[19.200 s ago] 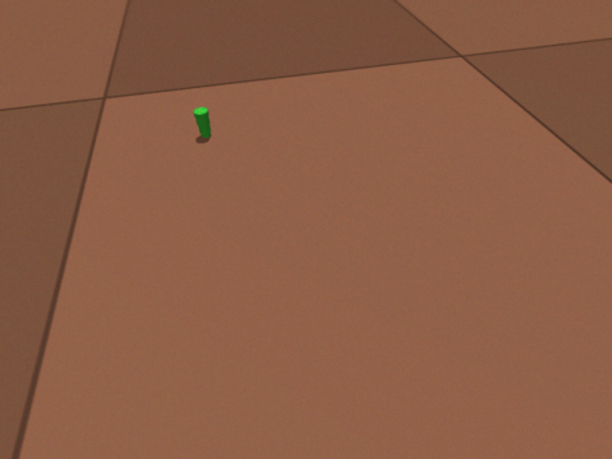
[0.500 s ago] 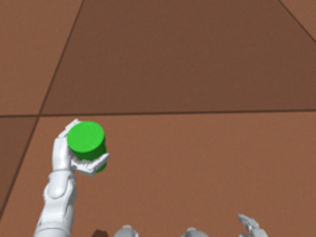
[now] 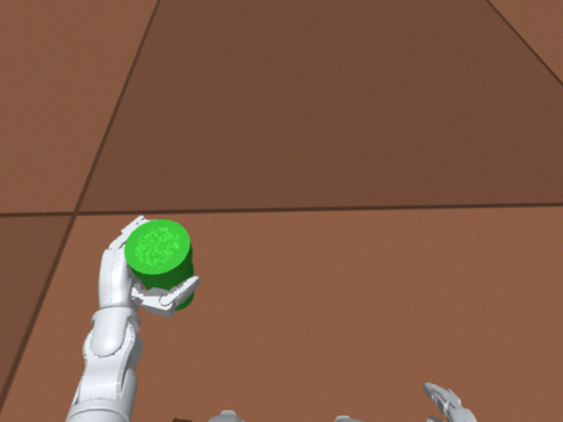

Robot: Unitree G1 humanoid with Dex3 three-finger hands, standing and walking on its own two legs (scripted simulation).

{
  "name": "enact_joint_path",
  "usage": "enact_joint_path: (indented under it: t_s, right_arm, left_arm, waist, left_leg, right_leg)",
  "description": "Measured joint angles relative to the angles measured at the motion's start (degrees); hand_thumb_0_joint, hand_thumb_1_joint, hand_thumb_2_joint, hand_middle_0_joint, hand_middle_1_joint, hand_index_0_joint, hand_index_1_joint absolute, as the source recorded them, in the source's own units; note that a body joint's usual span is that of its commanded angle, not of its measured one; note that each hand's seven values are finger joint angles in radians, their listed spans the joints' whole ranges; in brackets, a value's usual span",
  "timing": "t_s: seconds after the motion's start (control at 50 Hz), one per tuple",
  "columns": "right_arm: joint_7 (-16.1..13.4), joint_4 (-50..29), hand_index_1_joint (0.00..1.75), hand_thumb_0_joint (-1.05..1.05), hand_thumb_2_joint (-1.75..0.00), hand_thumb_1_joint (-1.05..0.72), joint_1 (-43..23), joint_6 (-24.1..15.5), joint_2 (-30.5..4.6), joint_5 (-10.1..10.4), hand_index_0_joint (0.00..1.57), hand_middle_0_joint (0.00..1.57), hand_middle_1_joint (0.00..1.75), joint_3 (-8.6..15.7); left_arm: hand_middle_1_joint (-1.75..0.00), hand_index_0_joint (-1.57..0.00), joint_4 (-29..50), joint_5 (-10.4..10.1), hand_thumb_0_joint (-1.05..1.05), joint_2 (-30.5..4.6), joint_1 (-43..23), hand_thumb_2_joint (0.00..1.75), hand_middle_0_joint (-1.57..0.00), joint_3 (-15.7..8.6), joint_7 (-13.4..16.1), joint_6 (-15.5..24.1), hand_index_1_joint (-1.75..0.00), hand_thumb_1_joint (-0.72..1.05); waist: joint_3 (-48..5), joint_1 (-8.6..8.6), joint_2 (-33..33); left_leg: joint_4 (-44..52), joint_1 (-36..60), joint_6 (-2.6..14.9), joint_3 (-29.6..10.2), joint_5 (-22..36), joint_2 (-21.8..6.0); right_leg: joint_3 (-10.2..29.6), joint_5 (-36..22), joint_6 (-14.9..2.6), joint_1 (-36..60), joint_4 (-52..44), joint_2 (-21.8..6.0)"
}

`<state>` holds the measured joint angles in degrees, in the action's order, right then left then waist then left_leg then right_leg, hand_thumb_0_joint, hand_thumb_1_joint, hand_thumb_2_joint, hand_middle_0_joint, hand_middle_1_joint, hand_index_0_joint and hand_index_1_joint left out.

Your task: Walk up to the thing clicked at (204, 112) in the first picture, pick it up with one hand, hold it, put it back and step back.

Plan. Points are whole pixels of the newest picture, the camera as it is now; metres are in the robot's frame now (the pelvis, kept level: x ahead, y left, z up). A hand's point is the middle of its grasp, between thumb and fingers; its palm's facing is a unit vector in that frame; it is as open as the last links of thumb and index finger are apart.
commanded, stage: hold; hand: left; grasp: from the side
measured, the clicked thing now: (168, 273) +0.33 +0.17 +0.01
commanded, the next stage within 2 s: none
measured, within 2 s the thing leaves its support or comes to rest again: neither
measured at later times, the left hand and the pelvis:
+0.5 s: hand (168, 271) +0.32 +0.17 +0.04, palm faces +0.12 -0.99 -0.03, open 9.9 cm; pelvis +0.00 +0.00 +0.01, yaw +0 degrees
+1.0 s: hand (170, 270) +0.32 +0.16 +0.05, palm faces +0.12 -0.99 -0.02, open 9.9 cm; pelvis +0.00 -0.01 +0.01, yaw +0 degrees
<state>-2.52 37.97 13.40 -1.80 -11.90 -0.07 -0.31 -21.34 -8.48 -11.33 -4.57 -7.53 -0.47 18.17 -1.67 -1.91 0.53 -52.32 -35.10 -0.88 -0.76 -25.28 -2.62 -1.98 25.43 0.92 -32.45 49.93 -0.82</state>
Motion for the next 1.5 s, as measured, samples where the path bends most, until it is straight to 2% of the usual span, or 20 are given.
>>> enact_joint_path:
  t_s: [0.2,0.5,0.7,0.82,1.02,1.18,1.34,1.5]
  right_arm:
    - [0.0,0.2,0.30,0.01,-0.90,-0.93,-0.1,-0.2,-0.1,0.1,0.20,0.20,0.30,-0.1]
    - [0.5,-0.2,0.30,0.01,-0.90,-0.92,-0.8,-0.4,-0.1,0.2,0.20,0.20,0.30,0.1]
    - [0.3,0.7,0.30,0.01,-0.90,-0.93,-0.6,-0.9,-0.3,0.2,0.20,0.20,0.30,0.1]
    - [0.4,0.6,0.30,0.01,-0.90,-0.93,-1.0,-1.2,-0.1,0.2,0.20,0.20,0.30,0.1]
    - [0.5,0.6,0.30,0.01,-0.90,-0.93,-0.3,-1.0,-0.3,0.3,0.20,0.20,0.30,0.2]
    - [0.4,0.5,0.30,0.01,-0.90,-0.93,-0.8,-1.1,-0.1,0.1,0.20,0.20,0.30,0.2]
    - [0.6,0.5,0.30,0.01,-0.90,-0.93,-1.0,-1.5,-0.2,0.1,0.20,0.20,0.30,0.3]
    - [0.3,0.7,0.30,0.01,-0.90,-0.93,-0.5,-1.4,0.1,0.2,0.20,0.20,0.30,-0.1]
  left_arm:
    - [-1.02,-0.73,0.1,-0.1,-0.03,0.4,0.1,1.08,-0.73,0.9,0.2,-0.7,-1.03,-0.36]
    - [-1.02,-0.73,-0.8,0.2,-0.03,0.7,0.0,1.07,-0.73,0.2,0.1,-0.1,-1.03,-0.36]
    - [-1.02,-0.73,-0.4,-0.1,-0.03,0.4,0.7,1.07,-0.73,1.0,-0.3,0.5,-1.03,-0.36]
    - [-1.02,-0.73,-2.1,-0.4,-0.03,0.5,-1.3,1.07,-0.73,0.3,-0.5,0.6,-1.03,-0.36]
    - [-1.02,-0.73,-1.0,-0.2,-0.03,1.2,0.8,1.07,-0.73,0.5,-0.5,0.7,-1.03,-0.36]
    - [-1.02,-0.73,-1.9,-0.3,-0.03,0.8,0.0,1.07,-0.73,-0.2,-0.3,1.2,-1.03,-0.36]
    - [-1.02,-0.73,-2.0,0.0,-0.03,0.5,-0.3,1.07,-0.73,0.9,-0.9,1.4,-1.03,-0.35]
    - [-1.02,-0.73,-1.3,-0.1,-0.03,0.8,-0.4,1.07,-0.73,0.5,-0.3,1.1,-1.03,-0.35]
  waist:
    - [0.0,0.23,0.1]
    - [1.1,0.25,-0.2]
    - [0.7,0.47,0.1]
    - [1.2,0.26,-0.1]
    - [0.6,0.25,0.0]
    - [1.0,0.37,-0.2]
    - [1.1,0.44,0.0]
    - [0.7,0.36,0.0]
  left_leg:
    - [1.5,2.1,-0.08,-0.1,0.6,0.1]
    - [3.1,3.2,-0.27,0.1,1.7,0.0]
    - [3.3,3.7,-0.32,-0.3,1.7,0.2]
    - [3.6,3.7,-0.37,-0.1,2.0,0.2]
    - [4.1,4.4,-0.34,0.0,1.9,0.0]
    - [3.9,4.1,-0.29,-0.1,2.0,0.2]
    - [3.4,3.5,-0.16,-0.1,1.9,0.2]
    - [3.6,4.1,-0.04,0.0,1.7,0.2]
  right_leg:
    - [-0.1,-0.5,-0.05,2.1,-1.5,0.0]
    - [0.0,-1.4,-0.27,3.0,-2.5,0.0]
    - [-0.3,-1.3,-0.31,3.6,-2.8,-0.1]
    - [-0.1,-1.5,-0.37,3.4,-2.8,-0.1]
    - [0.0,-1.6,-0.33,4.1,-3.5,0.1]
    - [-0.2,-1.6,-0.29,3.9,-3.3,-0.1]
    - [-0.1,-1.7,-0.17,3.4,-3.1,-0.1]
    - [0.0,-1.6,-0.02,4.0,-3.5,-0.1]
